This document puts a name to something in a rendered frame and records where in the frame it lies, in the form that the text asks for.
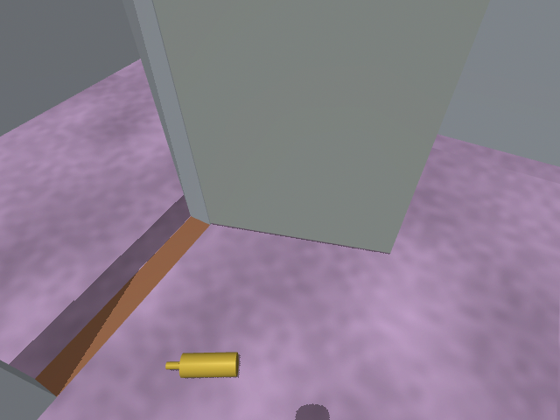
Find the bottle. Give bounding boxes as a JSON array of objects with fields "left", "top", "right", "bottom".
[{"left": 165, "top": 352, "right": 239, "bottom": 378}]

